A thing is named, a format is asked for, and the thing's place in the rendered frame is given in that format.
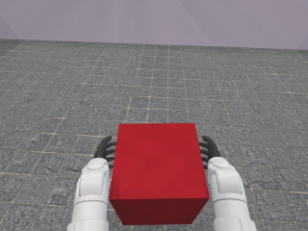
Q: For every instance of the robot right forearm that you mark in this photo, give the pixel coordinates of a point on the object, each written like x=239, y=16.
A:
x=228, y=196

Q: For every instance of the robot left forearm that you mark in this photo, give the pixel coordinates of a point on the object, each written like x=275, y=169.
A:
x=91, y=198

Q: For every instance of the robot right hand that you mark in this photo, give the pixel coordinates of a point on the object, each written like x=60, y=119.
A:
x=212, y=151

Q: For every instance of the robot left hand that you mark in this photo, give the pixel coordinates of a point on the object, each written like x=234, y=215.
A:
x=102, y=151

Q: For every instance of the carton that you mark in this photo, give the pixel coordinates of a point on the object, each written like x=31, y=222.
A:
x=158, y=174

